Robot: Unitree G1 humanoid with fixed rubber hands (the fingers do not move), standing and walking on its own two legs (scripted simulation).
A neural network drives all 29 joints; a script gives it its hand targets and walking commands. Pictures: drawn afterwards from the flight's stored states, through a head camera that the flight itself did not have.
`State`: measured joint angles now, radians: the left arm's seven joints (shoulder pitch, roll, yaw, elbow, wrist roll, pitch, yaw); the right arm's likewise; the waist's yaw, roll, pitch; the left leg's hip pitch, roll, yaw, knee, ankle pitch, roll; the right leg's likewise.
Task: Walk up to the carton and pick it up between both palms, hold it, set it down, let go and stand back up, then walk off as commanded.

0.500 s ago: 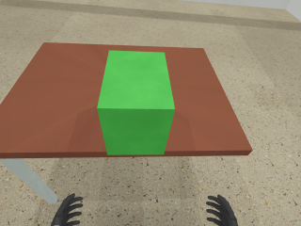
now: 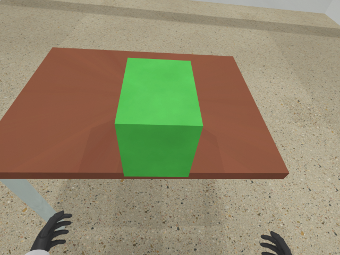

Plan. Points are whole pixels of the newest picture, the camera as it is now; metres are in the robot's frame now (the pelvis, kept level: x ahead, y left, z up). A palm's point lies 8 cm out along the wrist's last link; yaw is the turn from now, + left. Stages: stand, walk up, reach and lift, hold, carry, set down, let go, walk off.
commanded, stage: stand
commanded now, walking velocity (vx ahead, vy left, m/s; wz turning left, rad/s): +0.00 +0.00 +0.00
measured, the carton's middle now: (158, 117) +0.50 +0.05 +0.02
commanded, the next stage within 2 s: walk off in 1.34 s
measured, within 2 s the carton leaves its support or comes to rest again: neither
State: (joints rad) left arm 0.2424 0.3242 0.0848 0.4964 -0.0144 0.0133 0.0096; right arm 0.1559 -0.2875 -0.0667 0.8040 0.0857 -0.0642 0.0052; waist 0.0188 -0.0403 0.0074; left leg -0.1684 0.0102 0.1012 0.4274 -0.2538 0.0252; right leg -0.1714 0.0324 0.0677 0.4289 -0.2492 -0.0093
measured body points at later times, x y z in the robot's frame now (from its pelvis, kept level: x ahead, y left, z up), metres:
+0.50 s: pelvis +0.01 +0.00 +0.00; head +0.02 +0.02 +0.45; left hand +0.18 +0.29 -0.07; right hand +0.14 -0.28 -0.10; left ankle -0.01 +0.10 -0.74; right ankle -0.01 -0.12 -0.74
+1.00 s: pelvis -0.01 +0.00 +0.00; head -0.01 +0.01 +0.45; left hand +0.15 +0.29 -0.07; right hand +0.12 -0.28 -0.10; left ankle -0.01 +0.10 -0.74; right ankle -0.01 -0.12 -0.74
